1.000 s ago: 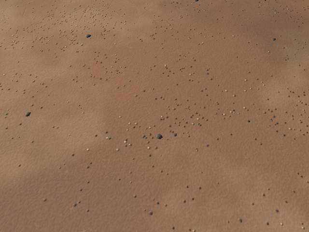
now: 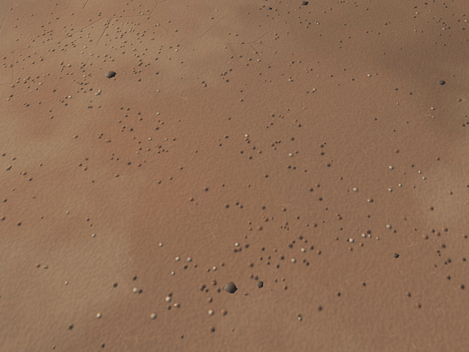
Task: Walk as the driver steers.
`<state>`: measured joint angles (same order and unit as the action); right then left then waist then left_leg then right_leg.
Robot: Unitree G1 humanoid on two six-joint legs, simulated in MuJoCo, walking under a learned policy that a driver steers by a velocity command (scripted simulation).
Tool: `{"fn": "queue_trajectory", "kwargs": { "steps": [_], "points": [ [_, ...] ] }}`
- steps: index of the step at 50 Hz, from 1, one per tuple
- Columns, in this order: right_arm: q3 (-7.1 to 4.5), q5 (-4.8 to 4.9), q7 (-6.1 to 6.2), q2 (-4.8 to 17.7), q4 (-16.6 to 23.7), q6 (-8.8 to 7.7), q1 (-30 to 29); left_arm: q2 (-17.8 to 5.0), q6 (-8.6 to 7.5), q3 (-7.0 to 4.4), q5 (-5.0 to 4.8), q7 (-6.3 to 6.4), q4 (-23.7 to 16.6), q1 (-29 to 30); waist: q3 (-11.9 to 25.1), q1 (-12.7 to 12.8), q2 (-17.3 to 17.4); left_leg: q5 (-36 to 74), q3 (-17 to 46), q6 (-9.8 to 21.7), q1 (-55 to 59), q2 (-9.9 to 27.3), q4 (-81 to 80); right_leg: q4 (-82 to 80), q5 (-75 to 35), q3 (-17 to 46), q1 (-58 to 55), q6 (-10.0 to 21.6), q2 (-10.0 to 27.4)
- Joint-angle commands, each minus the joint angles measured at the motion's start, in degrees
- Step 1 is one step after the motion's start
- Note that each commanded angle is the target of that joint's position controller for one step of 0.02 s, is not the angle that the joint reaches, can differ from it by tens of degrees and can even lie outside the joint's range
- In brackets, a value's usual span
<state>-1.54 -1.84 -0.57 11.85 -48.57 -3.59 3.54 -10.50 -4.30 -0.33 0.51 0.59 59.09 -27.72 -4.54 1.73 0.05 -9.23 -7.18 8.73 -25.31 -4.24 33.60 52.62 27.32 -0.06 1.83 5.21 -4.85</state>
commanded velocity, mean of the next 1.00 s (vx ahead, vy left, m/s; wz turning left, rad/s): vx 0.50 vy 0.00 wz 0.40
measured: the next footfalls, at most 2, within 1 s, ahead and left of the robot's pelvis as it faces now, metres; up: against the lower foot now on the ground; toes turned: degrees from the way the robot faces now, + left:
right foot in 0.50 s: +0.45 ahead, -0.11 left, +0.00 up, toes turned +10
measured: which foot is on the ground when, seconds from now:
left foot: down 0.00-0.52, up 0.54-1.00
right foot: up 0.00-0.48, down 0.50-1.00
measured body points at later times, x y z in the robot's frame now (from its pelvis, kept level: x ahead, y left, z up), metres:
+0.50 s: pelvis +0.28 -0.03 +0.01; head +0.31 -0.03 +0.46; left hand +0.48 +0.20 -0.08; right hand +0.21 -0.28 -0.13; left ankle +0.11 +0.05 -0.71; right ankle +0.41 -0.11 -0.72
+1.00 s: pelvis +0.51 +0.03 +0.01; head +0.54 +0.06 +0.46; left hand +0.35 +0.23 -0.13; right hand +0.80 -0.06 -0.08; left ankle +0.59 +0.17 -0.70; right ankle +0.42 -0.12 -0.71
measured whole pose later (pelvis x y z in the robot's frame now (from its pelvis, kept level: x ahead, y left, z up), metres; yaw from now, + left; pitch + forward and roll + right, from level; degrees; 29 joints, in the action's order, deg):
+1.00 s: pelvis +0.51 +0.03 +0.01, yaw +28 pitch +1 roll -2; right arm -2.0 -2.5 -4.3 12.5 -42.9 -0.4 -0.3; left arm -12.4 -4.6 -2.5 1.4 1.0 54.9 -24.5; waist -3.6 3.7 0.7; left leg -9.3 -6.3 7.3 -31.1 1.6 36.6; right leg 17.5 22.6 -17.8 -5.0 -1.5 1.9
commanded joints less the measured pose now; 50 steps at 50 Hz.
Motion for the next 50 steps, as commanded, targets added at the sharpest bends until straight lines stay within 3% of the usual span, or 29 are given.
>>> {"fn": "queue_trajectory", "kwargs": {
  "steps": [1, 2, 3, 5, 8, 12, 15, 20, 22, 23, 24, 25, 26, 27, 28, 29, 30, 32, 36, 41, 45, 48, 50],
  "points": [
    [-3.0, 1.74, -0.02, 8.8, -2.7, 0.25, 13.4, -8.6, -0.87, -2.01, 0.53, -0.52, -6.2, 2.7, 5.9, -4.9, 2.4, -19.4, 38.5, 11.6, 29.0, 23.7, -21.6, 26.1, -7.7, 4.1, 34.9, 1.5, 4.9],
    [-2.33, 1.44, -0.3, 5.9, -2.8, -0.28, 11.0, -8.3, -1.01, -2.14, 0.76, -0.75, -6.5, 5.1, 2.1, -3.5, -0.4, -13.6, 33.6, 9.8, 21.9, 21.4, -23.8, 22.7, -10.1, 3.7, 32.6, 1.5, 6.4],
    [-1.77, 1.15, -0.23, 4.4, -3.6, -0.9, 11.2, -7.3, -0.48, -2.14, 1.06, -0.93, -6.2, 5.2, 0.6, -1.7, -1.0, -6.8, 28.5, 8.0, 17.4, 19.2, -24.6, 20.2, -10.9, 3.9, 29.7, 1.1, 7.9],
    [-1.1, 1.19, 0.09, 3.0, -5.7, -1.95, 13.6, -4.2, 0.9, -1.6, 1.59, -1.62, -5.7, 3.4, 0.7, 0.5, 0.2, 0.2, 22.0, 6.2, 12.6, 16.5, -26.2, 15.9, -11.4, 3.0, 25.1, -0.4, 9.1],
    [-1.36, 1.59, 0.1, 5.3, -7.9, -2.67, 17.5, -4.0, 1.57, -1.63, 1.9, -2.03, -8.0, 9.2, -0.8, 0.4, 1.4, 5.5, 18.2, 6.1, 11.7, 14.1, -27.7, 8.9, -15.5, 0.5, 29.0, -2.5, 10.8],
    [-1.28, 1.75, 0.19, 6.0, -8.7, -2.18, 21.9, -4.7, 1.71, -1.57, 1.36, -2.05, -11.9, 20.7, -2.1, -2.4, 1.8, 11.0, 17.0, 4.3, 15.0, 12.1, -27.5, -4.1, -24.8, -1.3, 34.0, -5.3, 10.6],
    [-1.31, 1.5, 0.46, 6.4, -9.3, -1.91, 25.6, -4.7, 1.71, -1.38, 1.0, -2.03, -14.0, 26.8, -0.8, -4.9, 3.1, 16.0, 17.4, 3.0, 19.7, 11.7, -24.8, -10.5, -28.4, -1.7, 34.4, -6.2, 8.9],
    [-1.76, 0.59, 1.1, 7.6, -9.0, -1.26, 28.3, -5.7, 1.07, -1.23, 0.47, -1.79, -17.7, 34.4, -0.4, -6.9, 4.7, 22.6, 20.9, 4.1, 27.4, 13.4, -18.5, -17.1, -24.1, -1.0, 34.8, -5.9, 6.7],
    [-2.29, 0.44, 1.54, 8.7, -8.2, -1.08, 26.0, -6.9, 0.33, -1.55, 0.19, -1.66, -17.7, 31.6, 0.3, -4.6, 5.4, 25.7, 22.0, 2.8, 26.8, 13.9, -15.3, -21.3, -20.6, -0.3, 28.3, -4.7, 5.8],
    [-2.6, 0.53, 1.52, 9.5, -7.6, -1.11, 24.1, -7.8, -0.11, -1.97, 0.14, -1.38, -16.6, 27.0, 2.0, -2.4, 5.7, 29.8, 21.8, 1.7, 24.9, 13.3, -11.7, -23.7, -18.6, -0.7, 21.0, -3.8, 4.4],
    [-2.73, 0.9, 1.15, 9.8, -7.3, -1.25, 22.8, -9.3, -0.78, -2.77, 0.38, -0.86, -14.1, 18.9, 6.0, 1.2, 3.5, 31.9, 20.0, 0.5, 22.5, 10.8, -3.1, -27.4, -20.0, -1.1, 10.0, -2.5, 3.6],
    [-2.42, 1.59, 0.75, 8.1, -6.0, -1.57, 21.9, -12.7, -1.56, -3.91, 1.72, -0.03, -12.3, 9.4, 12.9, 4.9, -0.1, 22.6, 17.6, -0.7, 14.3, 7.4, 10.1, -28.0, -16.7, 5.5, -4.5, 0.0, 10.8],
    [-1.28, 3.69, 0.82, 2.4, -3.3, -1.63, 24.4, -17.9, -1.42, -5.14, 3.43, 0.66, -13.0, 3.5, 21.7, 5.0, -10.1, -5.6, 11.4, -3.0, -2.0, 0.4, 27.9, -30.0, -9.7, 25.8, -20.4, 3.6, 27.4],
    [-2.08, 3.09, 1.12, 5.5, -2.8, -1.13, 27.3, -17.5, -0.41, -5.35, 2.61, 0.31, -12.9, 6.4, 23.4, 2.0, -15.3, -21.4, 11.0, -2.5, -10.0, -0.6, 36.4, -36.1, -7.6, 41.0, -18.8, 7.8, 31.6],
    [-2.74, 1.8, 1.28, 7.7, -3.8, -0.3, 25.0, -11.7, -0.06, -4.22, 1.94, 0.04, -13.9, 11.2, 14.5, 0.1, -7.4, -16.5, 12.1, -2.3, -12.1, 3.6, 39.5, -36.9, -2.9, 33.9, -11.0, 6.8, 29.1],
    [-2.65, 1.24, 0.61, 6.7, -3.5, -0.06, 21.4, -8.1, -0.33, -3.42, 1.36, -0.23, -14.1, 14.3, 8.2, -0.2, -2.6, -11.9, 11.9, -2.7, -11.5, 5.5, 37.7, -38.6, -5.8, 25.0, -3.2, 5.6, 25.9],
    [-2.66, 0.97, 0.1, 5.4, -3.0, 0.3, 19.7, -7.0, -0.61, -3.09, 1.44, -0.26, -13.9, 15.5, 5.5, -1.3, -3.0, -9.6, 11.4, -3.2, -9.9, 6.9, 35.7, -40.5, -10.7, 18.8, 1.5, 4.0, 23.3],
    [-2.72, -0.18, -0.92, 4.4, -2.4, 1.77, 18.9, -6.2, -1.46, -2.84, 1.0, -0.06, -12.2, 14.0, 3.7, -2.7, -5.3, -7.9, 10.6, -4.2, -8.1, 8.2, 34.3, -42.1, -19.6, 10.7, 5.9, 2.8, 20.6],
    [-2.54, -0.24, -2.12, 3.7, 0.9, 3.08, 12.7, -6.7, -2.91, -3.17, 0.32, -0.37, -10.2, 10.0, 3.2, -3.1, -4.7, -1.8, 9.5, -4.9, -13.4, 9.1, 32.9, -43.6, -30.4, 2.4, 4.6, 3.3, 20.2],
    [-1.55, 0.01, -3.31, 3.1, 5.4, 2.83, 1.9, -7.6, -2.69, -3.25, 0.71, -0.4, -8.7, 7.2, 0.6, -1.6, -4.4, 8.5, 6.4, -5.5, -14.1, 8.9, 18.0, -44.1, -34.1, -6.2, 4.0, 2.8, 18.4],
    [-1.02, -0.18, -4.0, 3.5, 8.3, 2.71, -5.2, -10.0, -2.15, -3.83, 0.74, 0.21, -7.5, 4.0, -1.0, 0.2, -4.4, 7.4, 2.5, -3.8, -11.0, 8.3, 7.5, -43.6, -35.8, -9.5, -0.5, 2.3, 20.4],
    [-1.31, -0.64, -3.76, 4.4, 9.3, 2.76, -6.4, -11.3, -0.9, -4.14, 0.88, 0.72, -6.3, 2.1, -0.6, 0.2, -4.7, -0.1, -0.4, -1.3, -7.8, 5.7, 3.2, -37.9, -48.5, -12.3, -5.9, 1.5, 21.4],
    [-2.06, -0.85, -3.2, 5.6, 8.1, 2.64, -0.9, -13.2, 0.16, -4.59, 0.91, 0.94, -5.9, 1.8, 3.3, -2.2, -5.9, -5.8, -2.2, 1.0, 0.2, 1.4, 1.1, -26.3, -64.4, -14.3, -7.8, 1.0, 21.4]
  ]
}}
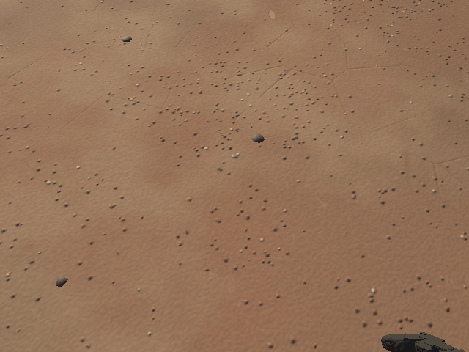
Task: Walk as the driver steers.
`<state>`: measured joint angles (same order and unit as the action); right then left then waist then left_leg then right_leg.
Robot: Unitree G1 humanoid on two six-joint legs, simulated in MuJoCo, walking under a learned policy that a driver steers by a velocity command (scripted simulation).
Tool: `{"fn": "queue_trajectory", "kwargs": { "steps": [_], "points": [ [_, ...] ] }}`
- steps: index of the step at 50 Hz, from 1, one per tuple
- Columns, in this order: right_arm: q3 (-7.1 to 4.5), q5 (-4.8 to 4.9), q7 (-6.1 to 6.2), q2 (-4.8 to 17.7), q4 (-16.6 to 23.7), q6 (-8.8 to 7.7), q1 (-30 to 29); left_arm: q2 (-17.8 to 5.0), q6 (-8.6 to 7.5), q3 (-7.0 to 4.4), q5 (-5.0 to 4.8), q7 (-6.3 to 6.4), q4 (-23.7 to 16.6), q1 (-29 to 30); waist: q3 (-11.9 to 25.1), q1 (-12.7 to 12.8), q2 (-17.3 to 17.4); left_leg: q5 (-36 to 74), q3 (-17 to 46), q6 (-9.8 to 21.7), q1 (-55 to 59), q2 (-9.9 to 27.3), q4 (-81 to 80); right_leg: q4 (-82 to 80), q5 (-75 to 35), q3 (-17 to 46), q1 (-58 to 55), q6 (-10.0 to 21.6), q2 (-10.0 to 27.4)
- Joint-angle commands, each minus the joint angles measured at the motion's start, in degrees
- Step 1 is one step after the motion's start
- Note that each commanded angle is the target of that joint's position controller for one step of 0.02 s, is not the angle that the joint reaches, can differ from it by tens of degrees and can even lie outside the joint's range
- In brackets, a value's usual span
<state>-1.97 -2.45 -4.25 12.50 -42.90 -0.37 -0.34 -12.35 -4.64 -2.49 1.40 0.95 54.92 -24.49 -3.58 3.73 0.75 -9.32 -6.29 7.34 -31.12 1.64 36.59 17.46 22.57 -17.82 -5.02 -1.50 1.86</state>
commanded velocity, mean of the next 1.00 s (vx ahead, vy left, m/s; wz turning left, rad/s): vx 0.50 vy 0.00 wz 0.17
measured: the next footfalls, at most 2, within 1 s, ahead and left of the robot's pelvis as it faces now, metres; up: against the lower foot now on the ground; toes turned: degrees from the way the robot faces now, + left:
left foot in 0.04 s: +0.17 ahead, +0.08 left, +0.00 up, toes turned +6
right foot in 0.62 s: +0.51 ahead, -0.03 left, +0.00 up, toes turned +5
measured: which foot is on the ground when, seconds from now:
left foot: up 0.00-0.02, down 0.04-0.64, up 0.66-1.00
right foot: down 0.00-0.04, up 0.06-0.60, down 0.62-1.00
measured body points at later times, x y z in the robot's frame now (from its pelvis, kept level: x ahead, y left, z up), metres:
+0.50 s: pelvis +0.26 +0.04 +0.01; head +0.29 +0.05 +0.46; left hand +0.40 +0.29 -0.11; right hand +0.25 -0.22 -0.12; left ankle +0.13 +0.07 -0.73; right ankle +0.45 -0.07 -0.69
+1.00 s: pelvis +0.54 +0.05 +0.02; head +0.56 +0.05 +0.47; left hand +0.45 +0.28 -0.13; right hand +0.72 -0.16 -0.11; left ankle +0.68 +0.22 -0.68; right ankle +0.47 -0.03 -0.73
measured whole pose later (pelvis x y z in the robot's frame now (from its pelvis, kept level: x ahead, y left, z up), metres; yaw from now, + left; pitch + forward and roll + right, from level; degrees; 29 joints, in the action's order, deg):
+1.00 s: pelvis +0.54 +0.05 +0.02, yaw +9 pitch +0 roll -1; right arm -1.1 -1.6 -1.9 12.8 -49.4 -2.1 6.1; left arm -11.3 -5.1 -1.8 0.4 -0.8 57.4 -24.8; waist -2.5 2.6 2.2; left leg -0.8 -1.2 1.3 -35.9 6.1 40.4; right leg 10.9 12.6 -4.3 -1.2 4.7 -5.1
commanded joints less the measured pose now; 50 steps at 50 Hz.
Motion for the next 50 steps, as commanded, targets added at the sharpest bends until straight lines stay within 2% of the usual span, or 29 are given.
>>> {"fn": "queue_trajectory", "kwargs": {
  "steps": [1, 2, 3, 4, 5, 6, 7, 8, 9, 11, 14, 20, 25, 27, 28, 29, 30, 31, 32, 33, 34, 35, 36, 37, 38, 41, 44, 46, 50],
  "points": [
    [-2.43, -0.38, 0.95, 6.2, 0.2, -1.09, 10.2, -11.9, 1.13, -2.54, -0.2, 0.55, -2.0, -1.1, 6.6, -7.2, -5.7, -5.5, -3.2, 4.0, 14.9, -6.9, -5.1, 19.8, -60.1, 2.4, 1.3, 7.2, 14.1],
    [-3.94, -0.98, 1.86, 9.4, -3.0, -1.52, 20.5, -11.5, 1.38, -2.36, -0.08, 0.41, -3.1, -0.6, 12.7, -11.6, -1.9, -6.6, 2.9, 6.5, 30.0, -4.4, -8.0, 35.3, -48.1, 2.0, 11.3, 5.3, 12.8],
    [-5.49, -0.87, 2.82, 15.9, -2.6, -1.58, 21.8, -4.4, 1.07, -0.8, -0.52, -0.6, -7.1, -2.4, 18.4, -8.7, 10.7, -11.9, 29.8, 12.5, 48.0, 13.8, -10.3, 54.5, -2.1, 2.7, 35.1, 2.1, 5.9],
    [-5.76, 0.72, 3.38, 17.5, -1.2, -0.8, 24.3, -8.3, 0.4, -1.68, -0.57, -1.09, -9.9, 3.0, 21.9, -10.9, 9.1, -9.6, 51.1, 17.0, 51.3, 20.0, -20.3, 64.8, 9.5, 13.8, 46.5, 0.7, -1.9],
    [-5.26, 1.04, 4.09, 15.4, -2.7, -0.43, 22.7, -8.7, -0.12, -1.65, -0.73, -1.3, -11.0, 8.9, 13.1, -10.5, 3.3, -2.5, 39.1, 14.5, 46.8, 17.8, -20.7, 63.6, 2.1, 17.6, 51.7, 1.6, 2.2],
    [-4.37, 1.61, 4.38, 11.8, -3.1, -0.89, 19.6, -7.6, -0.77, -1.08, -1.2, -1.32, -10.3, 8.1, 7.9, -7.9, 1.1, 6.1, 31.6, 12.3, 38.2, 15.7, -21.0, 58.1, -3.2, 17.5, 48.4, 2.0, 4.4],
    [-3.66, 1.58, 4.33, 9.4, -2.9, -1.52, 16.6, -7.1, -0.56, -1.08, -0.75, -1.25, -8.9, 6.8, 5.3, -5.1, -1.5, 12.8, 26.1, 9.6, 31.7, 12.4, -21.8, 53.1, -4.7, 17.8, 43.6, 2.1, 5.9],
    [-3.08, 1.94, 4.35, 8.0, -3.0, -2.15, 14.8, -6.8, 0.49, -1.01, 0.4, -1.32, -8.3, 5.1, 4.6, -2.9, -1.2, 17.0, 22.2, 8.3, 27.4, 9.9, -22.6, 50.4, -4.9, 18.1, 39.4, 1.8, 6.5],
    [-2.62, 2.02, 4.17, 7.0, -3.1, -2.86, 14.3, -6.3, 1.63, -0.94, 1.04, -1.55, -7.4, 3.4, 5.4, -1.9, -0.4, 19.4, 19.9, 7.7, 25.5, 8.8, -23.4, 48.9, -5.2, 18.0, 36.4, 1.5, 6.5],
    [-2.49, 2.49, 3.87, 7.3, -4.6, -4.02, 16.7, -5.5, 2.88, -0.96, 1.19, -2.2, -7.4, 3.7, 4.8, -1.5, 0.0, 22.6, 17.5, 7.4, 24.3, 7.3, -25.0, 46.2, -6.9, 17.1, 36.1, 1.1, 6.0],
    [-2.6, 2.48, 3.81, 8.3, -6.3, -4.36, 20.7, -5.4, 3.42, -1.01, 0.93, -2.6, -9.1, 10.2, 1.7, -3.2, 1.0, 21.1, 16.0, 5.5, 25.2, 6.4, -27.6, 40.4, -13.7, 16.5, 41.5, 0.6, 6.1],
    [-1.82, 2.21, 4.15, 7.6, -9.0, -4.57, 26.7, -5.1, 3.16, -0.65, 0.33, -2.78, -12.2, 21.0, -0.6, -6.4, 2.2, 23.5, 14.5, 3.0, 32.0, 6.4, -28.0, 27.9, -22.9, 15.6, 46.2, 1.1, 4.3],
    [-1.27, 1.35, 5.07, 7.8, -11.6, -4.52, 30.8, -4.7, 2.48, 0.1, 0.13, -2.99, -14.9, 28.2, -2.8, -8.2, 2.5, 30.5, 14.0, 3.4, 38.5, 8.4, -26.1, 19.2, -21.2, 13.7, 45.6, 3.7, 1.4],
    [-1.29, 1.11, 5.49, 8.6, -12.1, -4.54, 29.6, -5.1, 1.96, 0.05, -0.03, -2.87, -15.0, 26.9, -2.5, -6.5, 2.9, 38.7, 13.2, 3.2, 39.6, 9.3, -23.4, 16.2, -17.5, 13.1, 41.0, 5.7, -0.3],
    [-1.33, 1.0, 5.64, 9.2, -12.1, -4.65, 28.3, -5.6, 1.75, -0.17, -0.15, -2.52, -14.1, 23.7, -1.0, -4.7, 3.4, 46.9, 12.4, 2.5, 39.3, 9.1, -20.2, 15.0, -15.1, 12.4, 35.7, 6.8, -2.1],
    [-1.45, 0.8, 5.68, 9.9, -12.2, -4.7, 27.5, -6.6, 1.51, -0.66, -0.24, -1.94, -12.4, 18.6, 1.8, -2.5, 4.0, 54.4, 11.9, 1.9, 39.2, 8.8, -14.4, 14.2, -12.7, 11.9, 29.1, 7.9, -4.1],
    [-1.5, 0.85, 5.51, 10.2, -12.4, -4.58, 26.6, -7.7, 1.05, -1.33, -0.14, -1.32, -9.5, 9.9, 6.3, 1.4, 3.1, 55.3, 10.7, 1.2, 37.4, 7.3, -4.5, 10.8, -14.0, 11.8, 19.1, 9.2, -5.3],
    [-1.15, 1.4, 5.32, 9.6, -11.6, -4.82, 25.8, -10.1, 0.55, -2.24, 0.96, -0.54, -6.9, 0.0, 12.2, 5.6, 0.9, 42.0, 9.6, 0.5, 27.6, 5.4, 9.0, 9.5, -13.6, 18.2, 3.8, 11.7, 1.0],
    [0.0, 3.55, 4.71, 4.0, -10.0, -4.98, 31.5, -17.1, 0.47, -4.03, 2.47, -0.2, -6.4, -6.1, 20.5, 3.7, -10.9, 8.5, 5.4, -2.4, 8.2, -4.1, 32.9, 7.8, -9.0, 44.9, -13.5, 19.4, 18.9],
    [-1.03, 2.24, 4.7, 7.6, -10.9, -4.96, 31.4, -14.4, 1.2, -3.58, 0.28, -1.16, -5.8, -2.6, 20.3, 2.0, -9.4, -18.9, 10.6, -1.6, -0.8, -8.1, 41.1, -0.7, -8.4, 59.8, -11.6, 21.8, 21.9],
    [-1.39, 1.39, 4.63, 8.4, -9.6, -4.73, 26.4, -11.6, 1.38, -2.9, -0.98, -1.45, -6.8, 4.6, 9.4, -1.0, -5.3, -14.1, 11.9, -1.3, -4.3, -3.5, 41.3, -2.1, -3.5, 50.2, -1.9, 20.2, 19.8],
    [-1.14, 1.18, 4.19, 7.8, -8.8, -4.89, 23.1, -7.7, 1.15, -1.92, -0.96, -1.81, -7.3, 8.6, 4.3, -1.8, -1.8, -10.3, 11.2, -1.3, -3.7, -1.2, 37.9, -4.7, -4.7, 43.3, 6.0, 18.7, 17.4],
    [-1.07, 1.15, 3.88, 6.6, -8.7, -4.53, 22.1, -5.8, 0.8, -1.3, -0.69, -1.84, -6.8, 9.8, 1.2, -3.3, -1.7, -8.8, 10.6, -1.4, -1.7, 0.7, 34.2, -6.7, -7.5, 37.8, 11.4, 16.5, 14.5],
    [-0.88, 0.49, 3.56, 5.7, -8.7, -3.78, 22.6, -4.6, 0.43, -0.79, -0.72, -1.66, -5.8, 9.8, 0.1, -4.9, -3.1, -7.8, 10.2, -2.1, 1.0, 1.9, 31.4, -8.1, -11.0, 33.6, 15.4, 14.8, 12.1],
    [-0.6, 0.2, 3.14, 4.5, -9.3, -3.09, 23.7, -4.4, -0.05, -0.62, -0.6, -1.6, -5.0, 9.0, 0.5, -5.5, -3.9, -6.9, 9.4, -2.7, 2.8, 2.2, 30.2, -9.0, -14.3, 30.8, 17.0, 14.3, 10.9],
    [-0.38, 0.21, 2.55, 3.8, -7.9, -2.29, 20.0, -6.6, -1.19, -1.16, -0.93, -1.79, -2.8, 5.3, 0.0, -5.8, -3.6, -2.7, 7.2, -4.4, -0.6, 3.7, 25.8, -11.0, -21.1, 26.2, 16.7, 14.9, 9.7],
    [-0.15, 0.46, 2.44, 3.8, -5.2, -2.21, 11.7, -6.6, -1.24, -1.03, -1.14, -1.86, -1.4, 2.5, -1.6, -4.2, -3.4, 3.9, 5.3, -6.0, -5.3, 4.9, 16.5, -12.1, -25.0, 22.8, 14.3, 14.1, 7.8],
    [0.31, 0.76, 2.32, 3.0, -3.8, -2.35, 7.1, -6.5, -1.24, -0.89, -1.26, -1.83, -0.6, 0.8, -1.7, -2.9, -3.8, 8.0, 3.9, -6.4, -4.1, 4.2, 9.1, -11.5, -28.2, 20.8, 13.2, 13.0, 6.6],
    [0.75, 1.08, 2.38, 2.8, -2.1, -2.52, 0.3, -7.2, -1.11, -0.84, -0.91, -1.36, 1.1, -3.2, -1.6, -0.5, -4.4, 10.6, 2.4, -6.0, -2.6, 2.4, 0.1, -9.8, -32.6, 20.2, 7.3, 12.4, 8.0]
  ]
}}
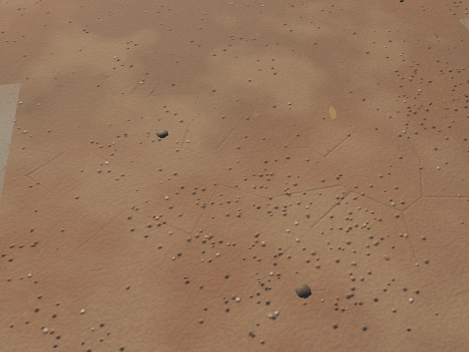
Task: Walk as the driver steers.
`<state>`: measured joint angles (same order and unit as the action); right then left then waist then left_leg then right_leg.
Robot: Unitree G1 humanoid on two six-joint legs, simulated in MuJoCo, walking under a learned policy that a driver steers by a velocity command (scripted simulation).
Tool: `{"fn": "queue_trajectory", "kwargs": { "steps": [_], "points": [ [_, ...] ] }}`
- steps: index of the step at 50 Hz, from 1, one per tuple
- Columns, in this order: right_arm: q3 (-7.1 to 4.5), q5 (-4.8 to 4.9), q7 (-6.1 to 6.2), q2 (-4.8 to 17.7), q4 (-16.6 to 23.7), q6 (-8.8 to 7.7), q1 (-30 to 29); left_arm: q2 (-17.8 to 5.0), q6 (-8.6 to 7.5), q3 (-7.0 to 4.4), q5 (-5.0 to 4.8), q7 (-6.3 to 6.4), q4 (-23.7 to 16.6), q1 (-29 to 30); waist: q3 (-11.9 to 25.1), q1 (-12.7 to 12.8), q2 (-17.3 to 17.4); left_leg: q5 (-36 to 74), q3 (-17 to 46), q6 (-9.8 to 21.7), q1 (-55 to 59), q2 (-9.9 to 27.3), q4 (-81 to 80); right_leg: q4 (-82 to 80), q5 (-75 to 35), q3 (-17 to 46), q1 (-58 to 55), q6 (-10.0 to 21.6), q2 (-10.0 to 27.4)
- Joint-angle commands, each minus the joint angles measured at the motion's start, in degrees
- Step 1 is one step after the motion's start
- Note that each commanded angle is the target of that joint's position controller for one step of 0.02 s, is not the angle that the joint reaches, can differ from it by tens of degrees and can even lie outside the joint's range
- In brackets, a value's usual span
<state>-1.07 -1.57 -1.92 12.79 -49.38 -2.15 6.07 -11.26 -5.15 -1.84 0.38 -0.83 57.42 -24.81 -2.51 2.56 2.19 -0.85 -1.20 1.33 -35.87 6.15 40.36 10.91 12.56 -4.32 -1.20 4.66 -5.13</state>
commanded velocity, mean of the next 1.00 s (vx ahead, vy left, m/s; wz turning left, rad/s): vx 0.50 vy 0.00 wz -0.43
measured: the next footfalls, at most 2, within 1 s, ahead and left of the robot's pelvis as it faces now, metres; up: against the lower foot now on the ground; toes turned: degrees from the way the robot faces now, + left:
left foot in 0.14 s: +0.25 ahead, +0.12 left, +0.00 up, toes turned +0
right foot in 0.70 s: +0.48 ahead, -0.12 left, +0.00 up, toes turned -26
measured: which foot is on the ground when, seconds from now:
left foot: up 0.00-0.12, down 0.14-0.68, up 0.70-1.00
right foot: down 0.00-0.14, up 0.16-0.68, down 0.70-1.00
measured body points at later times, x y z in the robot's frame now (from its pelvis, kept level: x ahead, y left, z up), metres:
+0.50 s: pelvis +0.26 +0.04 +0.00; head +0.28 +0.04 +0.45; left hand +0.44 +0.25 -0.13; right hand +0.19 -0.21 -0.14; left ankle +0.21 +0.12 -0.74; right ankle +0.36 -0.13 -0.68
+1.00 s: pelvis +0.50 -0.09 +0.00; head +0.52 -0.12 +0.45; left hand +0.64 +0.15 -0.13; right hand +0.51 -0.38 -0.12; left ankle +0.69 +0.01 -0.67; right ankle +0.44 -0.11 -0.74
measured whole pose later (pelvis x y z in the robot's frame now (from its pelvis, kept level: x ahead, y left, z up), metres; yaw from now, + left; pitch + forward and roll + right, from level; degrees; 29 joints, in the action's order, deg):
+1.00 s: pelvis +0.50 -0.09 +0.00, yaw -29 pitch +1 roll +0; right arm -2.7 -2.5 -1.1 14.3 -45.9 -1.6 7.2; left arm -14.4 -3.3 -3.8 0.0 -0.4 52.3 -20.6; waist -2.8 2.1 2.1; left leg -7.9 0.9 -2.0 -37.5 8.0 52.4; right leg 15.1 10.9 1.7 4.4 7.9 -8.5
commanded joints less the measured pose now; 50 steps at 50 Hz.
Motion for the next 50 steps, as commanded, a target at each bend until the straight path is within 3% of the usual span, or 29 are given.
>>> {"fn": "queue_trajectory", "kwargs": {
  "steps": [1, 3, 5, 6, 7, 8, 9, 10, 11, 12, 14, 17, 23, 29, 32, 33, 34, 35, 36, 37, 38, 39, 40, 41, 43, 46, 50],
  "points": [
    [-0.25, 0.13, 0.13, 2.8, 5.0, -0.85, -7.6, -8.1, -0.46, -1.4, 0.27, 0.61, -1.0, -4.0, -2.9, 1.1, -5.7, 1.2, -2.4, 0.3, 2.0, -2.4, -4.8, -2.0, -24.1, 7.7, 1.7, 6.4, 15.8],
    [-0.54, 0.07, 0.28, 3.6, 5.8, -1.25, -8.4, -8.9, -0.1, -1.53, 0.64, 1.09, -0.5, -4.0, -3.0, 0.5, -5.9, -2.6, -1.5, 1.1, 2.5, -3.2, -7.1, 0.9, -28.2, 9.6, -1.8, 6.5, 17.4],
    [-1.08, 0.09, 0.65, 4.8, 4.9, -2.03, -4.3, -10.0, 0.19, -1.83, 0.95, 1.46, -0.8, -1.9, -1.3, -2.1, -6.4, -7.7, -1.4, 2.3, 9.2, -5.1, -10.3, 6.3, -36.0, 10.4, -2.5, 5.6, 17.7],
    [-1.66, -0.07, 1.08, 5.7, 2.9, -2.57, 2.0, -10.4, 0.31, -1.91, 0.84, 1.41, -0.9, -0.8, 1.8, -4.9, -5.8, -8.1, -2.0, 3.2, 17.5, -6.7, -13.5, 13.1, -40.1, 9.7, -1.4, 4.8, 16.3],
    [-2.6, -0.89, 1.79, 8.0, 0.0, -3.38, 11.4, -9.6, 0.25, -1.63, 0.41, 1.21, -1.3, -0.2, 7.6, -8.6, -3.3, -6.0, -0.2, 4.9, 31.3, -4.8, -15.6, 24.2, -35.7, 7.8, 4.4, 3.6, 13.4],
    [-4.0, -2.58, 2.76, 13.5, -0.7, -3.87, 20.1, -5.7, 0.0, -0.56, -1.06, 0.86, -3.9, -1.0, 16.3, -10.6, 4.0, -11.8, 16.7, 8.6, 48.1, 10.5, -17.0, 42.2, -15.9, 4.7, 18.9, 1.7, 8.5],
    [-5.0, -1.95, 2.36, 16.9, -0.7, -2.96, 20.1, -3.0, 0.45, -0.26, -2.04, 1.22, -4.1, -6.9, 21.5, -7.9, 13.0, -12.8, 36.1, 13.8, 55.1, 21.5, -22.6, 56.3, 19.1, 3.0, 33.3, 0.9, 1.2],
    [-4.03, -0.52, 2.07, 11.6, 0.1, -2.35, 16.0, -9.0, 1.3, -1.94, -0.45, 1.63, -3.2, -2.7, 14.8, -7.1, 3.4, -17.9, 32.7, 12.3, 48.4, 18.2, -23.7, 60.0, 15.4, 7.4, 36.4, 1.6, 5.1],
    [-3.01, -0.1, 1.94, 7.9, 0.7, -2.49, 11.0, -7.9, 1.25, -2.03, -0.24, 1.14, -4.0, 0.6, 7.2, -5.4, 1.5, -16.4, 24.2, 10.6, 40.2, 15.7, -26.1, 58.7, 10.1, 7.8, 36.7, 1.5, 7.2],
    [-2.53, -0.11, 1.87, 5.8, 0.9, -2.8, 8.4, -6.4, 1.47, -1.89, -0.09, 0.73, -4.1, 2.1, 3.9, -4.3, 1.2, -13.1, 18.0, 8.8, 34.6, 13.1, -28.5, 56.7, 6.8, 7.5, 35.2, 1.2, 9.0],
    [-2.05, 0.34, 2.39, 4.1, 0.0, -3.48, 8.0, -5.2, 3.03, -2.09, 1.17, -0.23, -4.0, 1.9, 1.4, -2.0, 3.0, -7.2, 9.7, 6.5, 29.0, 9.7, -30.7, 54.9, 4.3, 6.9, 32.5, 0.0, 10.3],
    [-2.38, 1.05, 2.55, 4.9, -1.4, -4.86, 10.6, -3.9, 4.49, -2.19, 1.29, -1.14, -5.6, 4.8, 0.9, -1.1, 2.3, -0.3, 3.4, 6.6, 28.6, 9.1, -32.3, 54.5, 0.0, 5.8, 35.2, -1.1, 10.8],
    [-2.4, 0.55, 2.7, 4.9, -3.3, -4.91, 14.4, -3.4, 4.77, -1.63, 1.29, -2.23, -10.4, 16.7, -2.5, -2.4, 1.6, 5.1, -6.0, 6.6, 30.4, 7.3, -33.1, 41.3, -11.3, 3.2, 40.5, -2.1, 11.0],
    [-3.01, 0.37, 3.43, 7.2, -5.3, -3.94, 19.1, -3.8, 4.5, -0.96, 1.82, -3.04, -14.5, 25.6, -3.8, -4.6, 1.6, 15.4, -11.3, 6.0, 39.0, 9.9, -29.5, 27.8, -9.1, -2.5, 37.4, 1.2, 8.8],
    [-3.58, 0.15, 3.87, 9.3, -5.4, -2.77, 18.5, -5.1, 4.51, -1.69, 1.99, -2.53, -14.1, 22.1, -0.7, -2.3, 3.5, 38.6, -14.1, 5.1, 42.7, 10.3, -18.8, 25.8, -0.2, -5.6, 30.0, 4.5, 4.0],
    [-3.87, 0.11, 3.86, 10.3, -5.3, -2.13, 18.2, -6.0, 4.31, -2.26, 1.94, -2.23, -12.9, 17.6, 2.0, -0.4, 3.6, 43.5, -14.5, 5.0, 43.0, 10.3, -11.0, 24.6, 2.5, -6.1, 25.1, 5.9, 1.7],
    [-4.06, 0.32, 3.67, 10.9, -4.9, -1.51, 17.7, -7.2, 3.77, -3.12, 2.07, -1.74, -10.8, 10.6, 6.2, 2.6, 2.6, 40.4, -15.1, 4.3, 40.0, 9.8, 0.3, 20.8, 1.9, -5.6, 16.1, 7.5, -0.3],
    [-3.86, 0.41, 3.43, 10.3, -3.6, -1.37, 17.1, -11.3, 3.35, -4.81, 2.82, -0.88, -8.2, 1.6, 11.5, 6.7, -2.1, 25.3, -15.4, 2.3, 28.9, 8.3, 16.8, 16.5, 4.6, 3.4, 1.8, 10.3, 4.6],
    [-2.45, 0.86, 2.19, 2.8, 0.7, -1.84, 18.8, -18.4, 3.51, -6.43, 2.58, -0.14, -9.1, 2.8, 15.0, 2.2, -15.9, -27.6, -13.3, -1.4, 2.1, -2.8, 37.7, 12.9, 4.7, 33.4, -15.4, 18.5, 22.3],
    [-3.35, 0.58, 1.84, 7.8, 3.1, -2.68, 11.4, -18.9, 4.3, -6.54, 0.88, 0.02, -9.8, 0.5, 17.2, 5.1, -8.2, -29.7, 0.4, -1.7, -5.8, -6.5, 43.6, 5.2, 3.8, 47.1, -16.3, 20.4, 24.9],
    [-3.08, 1.12, 1.58, 7.2, 4.4, -3.46, 7.3, -17.0, 4.54, -6.05, 0.63, 0.55, -9.1, 3.6, 9.0, 3.6, -5.3, -23.0, 2.6, -1.0, -9.9, -2.6, 41.5, 4.5, -0.5, 37.1, -10.9, 18.5, 23.9],
    [-2.82, 1.23, 1.73, 6.9, 3.9, -4.09, 8.2, -13.7, 4.28, -5.25, 0.19, 0.72, -9.2, 6.3, 4.5, 1.1, -2.0, -18.4, 2.4, -0.8, -6.8, -0.5, 35.5, 3.8, -7.5, 31.1, -3.1, 16.0, 21.6],
    [-2.98, 0.56, 1.93, 6.9, 3.1, -3.76, 9.0, -11.7, 3.83, -4.72, 0.07, 0.87, -9.6, 9.2, 2.3, -1.4, -0.2, -17.2, 2.7, -1.0, -3.0, 0.7, 31.3, 3.3, -13.5, 26.3, 2.5, 13.8, 18.4],
    [-2.92, -0.55, 1.91, 6.7, 3.0, -2.69, 10.5, -10.2, 3.37, -4.15, -0.34, 1.02, -9.9, 10.8, 2.5, -3.3, -0.7, -16.9, 2.9, -1.8, 0.8, 1.2, 28.7, 2.7, -17.8, 22.8, 6.0, 13.0, 16.0],
    [-2.8, -1.29, 1.45, 5.6, 2.9, -0.67, 11.7, -9.9, 2.05, -3.74, -0.59, 0.81, -9.8, 9.9, 3.6, -4.5, -1.2, -16.9, 2.3, -3.0, 3.5, 1.0, 25.3, 2.2, -23.1, 19.7, 8.3, 12.7, 14.1],
    [-2.46, -1.15, 0.93, 4.7, 4.4, 0.39, 7.3, -11.0, 1.12, -3.78, -0.42, 0.6, -8.6, 6.2, 1.8, -3.4, -2.8, -10.8, 0.7, -3.8, 1.0, 1.2, 18.4, -0.1, -23.8, 16.9, 9.4, 11.1, 12.5],
    [-2.21, -0.71, 0.53, 4.9, 6.7, 0.44, -0.6, -10.3, 0.92, -3.22, -0.43, 0.59, -7.1, 1.1, 0.2, -0.2, -4.7, -1.8, 0.1, -3.3, -3.0, 0.8, 7.9, -0.7, -25.8, 15.7, 4.4, 7.4, 11.8]
  ]
}}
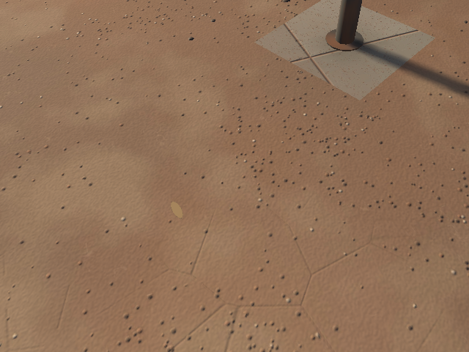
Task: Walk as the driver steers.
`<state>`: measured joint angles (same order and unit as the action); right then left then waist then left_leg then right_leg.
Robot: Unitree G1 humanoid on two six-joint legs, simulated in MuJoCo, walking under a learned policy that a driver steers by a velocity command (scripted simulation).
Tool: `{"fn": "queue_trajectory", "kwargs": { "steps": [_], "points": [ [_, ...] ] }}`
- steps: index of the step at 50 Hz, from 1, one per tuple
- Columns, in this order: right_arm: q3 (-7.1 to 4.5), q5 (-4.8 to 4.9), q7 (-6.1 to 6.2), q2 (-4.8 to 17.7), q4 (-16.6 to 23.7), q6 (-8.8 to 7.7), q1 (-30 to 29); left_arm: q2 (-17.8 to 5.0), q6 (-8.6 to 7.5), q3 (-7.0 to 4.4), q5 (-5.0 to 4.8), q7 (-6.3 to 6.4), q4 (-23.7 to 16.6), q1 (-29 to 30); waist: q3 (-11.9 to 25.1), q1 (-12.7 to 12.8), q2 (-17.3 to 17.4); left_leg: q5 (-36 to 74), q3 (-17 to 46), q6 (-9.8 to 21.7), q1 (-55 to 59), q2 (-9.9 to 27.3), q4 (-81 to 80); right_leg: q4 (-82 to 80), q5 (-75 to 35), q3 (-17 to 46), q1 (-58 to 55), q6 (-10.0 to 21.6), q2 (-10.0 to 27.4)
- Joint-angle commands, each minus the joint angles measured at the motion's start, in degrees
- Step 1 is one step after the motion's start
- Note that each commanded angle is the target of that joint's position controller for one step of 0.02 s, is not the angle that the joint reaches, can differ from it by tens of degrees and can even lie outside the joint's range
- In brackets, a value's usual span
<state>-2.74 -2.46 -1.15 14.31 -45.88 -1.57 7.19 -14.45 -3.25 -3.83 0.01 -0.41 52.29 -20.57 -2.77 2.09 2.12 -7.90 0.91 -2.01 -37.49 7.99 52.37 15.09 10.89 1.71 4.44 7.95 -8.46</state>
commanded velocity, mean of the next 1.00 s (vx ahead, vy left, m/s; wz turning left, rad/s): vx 0.50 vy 0.00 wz -0.07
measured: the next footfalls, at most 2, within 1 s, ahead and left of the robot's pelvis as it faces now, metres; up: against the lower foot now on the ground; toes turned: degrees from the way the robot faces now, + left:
left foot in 0.26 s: +0.32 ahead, +0.13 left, +0.00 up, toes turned +0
right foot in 0.78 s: +0.59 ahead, -0.08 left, +0.00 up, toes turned -6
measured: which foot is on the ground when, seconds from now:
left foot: up 0.00-0.24, down 0.26-0.80, up 0.82-1.00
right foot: down 0.00-0.28, up 0.30-0.76, down 0.78-1.00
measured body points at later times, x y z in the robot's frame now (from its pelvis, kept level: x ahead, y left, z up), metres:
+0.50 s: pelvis +0.28 +0.06 +0.00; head +0.30 +0.07 +0.45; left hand +0.38 +0.31 -0.14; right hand +0.29 -0.21 -0.13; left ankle +0.28 +0.13 -0.75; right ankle +0.31 -0.09 -0.67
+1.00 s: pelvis +0.55 -0.01 +0.00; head +0.56 -0.03 +0.45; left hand +0.59 +0.25 -0.13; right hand +0.60 -0.28 -0.14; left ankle +0.55 +0.13 -0.67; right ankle +0.55 -0.08 -0.75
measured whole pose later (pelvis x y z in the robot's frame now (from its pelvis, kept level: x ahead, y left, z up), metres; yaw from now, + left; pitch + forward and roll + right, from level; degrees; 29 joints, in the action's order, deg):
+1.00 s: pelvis +0.55 -0.01 +0.00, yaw -2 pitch +0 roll +0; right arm -2.9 -1.9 -1.5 14.5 -53.2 -2.4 14.7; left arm -13.1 -4.9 -2.4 0.7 -0.3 54.8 -17.5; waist -2.0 0.0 2.1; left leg -15.5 0.1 2.8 -28.5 3.9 60.6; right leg 18.3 9.3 -5.1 9.2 5.3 -3.5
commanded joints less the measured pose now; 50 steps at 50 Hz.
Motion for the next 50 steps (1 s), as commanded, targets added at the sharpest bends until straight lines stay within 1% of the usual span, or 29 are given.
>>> {"fn": "queue_trajectory", "kwargs": {
  "steps": [1, 6, 8, 10, 11, 12, 13, 14, 15, 16, 17, 18, 19, 22, 25, 28, 30, 34, 37, 38, 39, 40, 41, 42, 43, 44, 45, 47, 50],
  "points": [
    [-0.43, 0.32, -0.35, 3.4, 3.7, -0.2, -3.3, -7.2, -1.02, -1.14, -0.02, 0.25, -1.6, -4.2, 0.4, 0.9, -4.9, 6.7, -2.1, 0.3, -1.8, -1.4, -6.1, -4.8, -24.9, 9.5, -2.9, 3.6, 15.3],
    [0.23, 0.77, -0.79, 3.3, 6.5, -0.83, -11.2, -7.2, -1.05, -0.49, 0.8, 0.97, 0.1, -8.2, -1.7, 3.5, -5.4, 7.8, -3.7, 2.4, -2.8, -4.0, -14.9, -3.4, -28.1, 9.5, -9.7, 3.5, 17.0],
    [0.26, 0.91, -0.89, 3.7, 7.3, -1.25, -11.9, -7.8, -1.07, -0.43, 1.17, 1.36, 0.6, -8.3, -2.4, 2.9, -5.9, 5.3, -3.8, 3.9, -0.8, -5.1, -17.9, -2.2, -31.5, 9.9, -11.5, 3.5, 18.5],
    [-0.11, 1.08, -0.52, 4.6, 6.1, -1.67, -7.0, -8.7, -1.28, -0.44, 1.33, 1.68, 0.6, -5.8, -1.2, -0.3, -6.5, 1.2, -4.4, 6.0, 7.7, -7.5, -21.1, 1.9, -42.8, 8.4, -10.8, 2.1, 18.7],
    [-0.64, 1.19, 0.05, 5.6, 4.5, -1.88, -1.8, -9.3, -1.41, -0.54, 1.48, 1.66, 0.7, -5.0, 1.5, -2.5, -6.9, -1.2, -5.1, 7.1, 14.7, -9.6, -21.8, 7.2, -50.7, 7.8, -10.4, 1.4, 18.2],
    [-1.28, 1.1, 0.74, 6.6, 1.7, -2.31, 6.8, -9.6, -1.4, -0.51, 1.42, 1.42, 0.8, -4.1, 6.0, -6.5, -5.4, 0.4, -5.6, 8.5, 24.9, -10.7, -25.4, 17.0, -52.3, 5.9, -8.7, 0.4, 16.3],
    [-2.16, -0.02, 1.58, 9.3, -0.5, -2.8, 16.4, -8.4, -1.71, -0.03, 0.97, 1.21, 0.0, -3.8, 12.1, -10.4, -2.7, -1.7, 1.9, 11.0, 39.7, -3.4, -26.1, 30.7, -39.1, 4.6, 0.8, -0.3, 14.1],
    [-3.92, -1.33, 1.75, 16.1, -1.0, -2.76, 22.0, -3.2, -1.8, 0.96, -1.33, 0.74, -1.2, -9.9, 20.0, -8.6, 9.9, -7.0, 28.9, 18.8, 55.4, 13.3, -29.0, 53.8, -6.2, -0.3, 19.4, -3.4, 3.9],
    [-3.35, 0.75, 0.83, 13.0, -1.6, -2.02, 18.5, -6.9, -1.72, 0.15, 0.34, 0.86, -0.5, -9.3, 18.5, -6.9, 7.7, -7.0, 41.1, 20.2, 52.2, 15.5, -36.2, 60.4, 17.0, 4.0, 26.9, -2.4, 1.9],
    [-2.52, 1.77, 0.54, 9.6, -0.6, -1.82, 11.9, -7.2, -1.44, -0.08, 1.1, 0.75, -1.3, -5.1, 8.5, -4.3, 2.9, -11.5, 31.9, 19.2, 43.0, 13.6, -36.9, 61.1, 12.8, 4.8, 29.7, -2.2, 5.9],
    [-1.61, 1.72, 0.26, 6.0, -0.1, -2.05, 8.2, -6.3, -1.54, 0.33, 1.35, 0.28, -2.0, -1.8, 3.8, -3.7, -0.8, -9.7, 25.0, 17.8, 35.9, 10.9, -39.2, 57.8, 9.3, 4.2, 29.3, -2.3, 8.3],
    [-1.07, 1.48, 0.35, 4.6, -0.6, -2.35, 7.1, -5.3, -1.18, 0.43, 1.43, -0.08, -2.3, -0.6, 1.3, -2.4, -0.3, -7.0, 19.6, 16.0, 31.5, 8.0, -41.0, 54.4, 7.9, 3.4, 27.9, -2.5, 10.1],
    [-0.64, 1.59, 0.55, 3.6, -1.6, -2.69, 7.2, -4.8, -0.5, 0.59, 2.09, -0.44, -2.3, -1.1, 0.3, -1.1, 1.2, -3.3, 15.6, 14.6, 28.0, 5.8, -42.4, 51.8, 7.0, 2.8, 25.6, -3.1, 11.3],
    [-0.87, 1.95, 0.41, 4.9, -3.9, -4.01, 10.5, -3.2, 0.69, 1.06, 2.38, -1.28, -2.2, -0.8, 0.8, -0.2, 1.7, 5.5, 10.0, 15.0, 26.7, 4.1, -44.5, 48.5, 4.1, 0.5, 25.4, -4.8, 12.5],
    [-1.01, 2.11, 0.32, 5.6, -5.5, -4.22, 13.1, -3.1, 0.95, 1.41, 2.24, -1.53, -4.7, 6.9, -1.2, -1.3, 1.1, 6.8, 6.7, 15.1, 28.4, 2.8, -47.1, 41.3, -2.0, -1.5, 31.3, -6.6, 14.5],
    [-0.9, 2.29, 0.26, 5.5, -6.8, -4.14, 15.5, -2.0, 0.76, 2.08, 1.87, -1.72, -6.9, 13.9, -1.9, -3.0, 1.2, 10.9, 3.2, 13.7, 30.0, 0.8, -46.9, 30.6, -8.1, -3.5, 31.1, -7.6, 14.3],
    [-0.97, 2.25, 0.38, 5.9, -7.7, -4.19, 17.5, -1.4, 0.63, 2.49, 1.62, -1.77, -8.0, 17.6, -1.9, -4.2, 1.5, 13.5, 2.1, 13.1, 31.6, 0.9, -46.2, 24.9, -10.8, -4.6, 29.4, -7.5, 13.4],
    [-0.98, 1.68, 0.93, 6.4, -9.3, -3.82, 20.2, -2.4, 0.34, 2.39, 1.51, -1.43, -9.6, 22.1, -2.1, -5.2, 1.9, 19.4, 2.6, 12.7, 38.4, 3.6, -43.1, 19.0, -8.9, -5.0, 28.6, -6.0, 12.0],
    [-1.24, 1.28, 1.5, 7.5, -9.8, -3.39, 18.8, -3.7, -0.3, 1.72, 1.7, -0.95, -9.0, 18.9, -0.6, -2.8, 2.4, 31.3, 2.2, 11.5, 41.9, 4.9, -36.4, 15.2, -2.1, -5.5, 22.3, -3.4, 9.7],
    [-1.28, 1.33, 1.55, 7.7, -9.9, -3.16, 18.0, -4.3, -0.72, 1.19, 1.92, -0.59, -7.0, 13.0, 2.4, -0.1, 1.9, 37.3, 1.1, 10.7, 41.6, 3.9, -29.3, 12.4, -1.6, -6.3, 14.9, -2.2, 7.8],
    [-0.94, 1.52, 1.51, 6.9, -9.8, -3.01, 17.8, -6.1, -1.39, 0.33, 2.63, -0.02, -3.7, 3.5, 7.8, 3.6, -0.2, 35.2, -1.2, 9.5, 37.0, 1.3, -18.2, 10.1, -3.1, -5.4, 2.1, -0.4, 8.2],
    [0.13, 2.71, 1.24, 3.7, -7.3, -3.21, 18.3, -11.1, -1.82, -1.04, 4.1, 0.78, -2.2, -6.0, 15.6, 6.2, -7.1, 17.4, -4.1, 7.6, 22.6, -2.6, -0.3, 9.2, 2.0, 10.4, -14.5, 3.8, 21.8],
    [0.48, 3.5, 1.1, 0.7, -7.1, -3.15, 23.8, -15.3, -1.17, -2.3, 3.38, 0.56, -1.4, -7.8, 20.4, 3.9, -17.9, -22.7, -4.4, 6.2, 6.1, -12.4, 16.5, 2.7, 1.9, 34.4, -23.4, 10.4, 34.0],
    [-1.07, 1.9, 1.49, 6.5, -7.5, -2.65, 19.1, -11.5, -0.61, -1.64, 1.3, 0.19, -1.8, -3.5, 14.5, 3.0, -8.1, -20.7, 2.3, 7.2, 1.4, -8.9, 20.1, 1.7, 4.9, 31.9, -18.2, 8.8, 30.7],
    [-1.01, 1.87, 1.07, 5.5, -6.4, -3.01, 15.5, -8.2, -0.7, -0.74, 0.93, 0.02, -2.5, 1.9, 7.2, 1.1, -6.3, -15.4, 2.4, 7.4, 0.5, -6.6, 18.7, 0.1, 3.0, 23.6, -10.2, 7.3, 28.5],
    [-0.75, 1.94, 0.78, 4.3, -6.3, -3.1, 13.8, -5.5, -1.04, -0.06, 1.13, -0.17, -2.7, 4.7, 4.2, -0.3, -4.9, -11.8, 2.1, 7.3, 2.4, -4.7, 15.4, -2.2, -0.8, 18.1, -4.5, 5.5, 25.6],
    [-0.8, 1.2, 0.53, 3.9, -6.5, -2.53, 13.7, -4.3, -1.38, 0.29, 0.93, -0.01, -2.3, 5.7, 2.4, -1.7, -5.9, -10.2, 1.6, 6.7, 4.6, -3.6, 13.0, -3.7, -3.9, 14.1, -0.5, 4.0, 23.3],
    [-0.54, 0.37, -0.21, 2.5, -7.1, -1.2, 14.9, -3.5, -2.14, 0.63, 0.74, 0.19, -0.9, 4.7, 2.4, -3.4, -6.6, -8.4, 0.7, 5.3, 8.2, -3.1, 10.9, -5.7, -8.9, 9.6, 3.0, 3.4, 21.1],
    [-0.55, 0.24, -0.81, 2.2, -5.7, -0.31, 10.5, -5.1, -2.97, 0.21, 0.27, 0.24, 1.1, 1.4, 0.7, -3.6, -5.4, -4.1, -0.6, 3.7, 4.1, -1.9, 7.5, -8.3, -11.2, 6.3, 2.8, 4.3, 20.4]
  ]
}}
